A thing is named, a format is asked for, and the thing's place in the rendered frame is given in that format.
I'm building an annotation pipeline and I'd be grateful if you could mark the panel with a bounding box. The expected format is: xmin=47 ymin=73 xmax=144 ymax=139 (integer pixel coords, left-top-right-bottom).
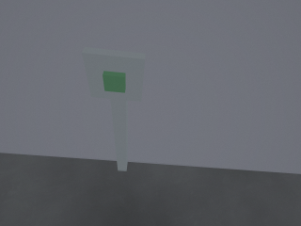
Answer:
xmin=82 ymin=47 xmax=146 ymax=171

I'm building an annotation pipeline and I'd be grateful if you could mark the button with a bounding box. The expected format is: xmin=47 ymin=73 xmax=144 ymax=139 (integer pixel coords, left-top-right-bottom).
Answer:
xmin=103 ymin=71 xmax=126 ymax=93

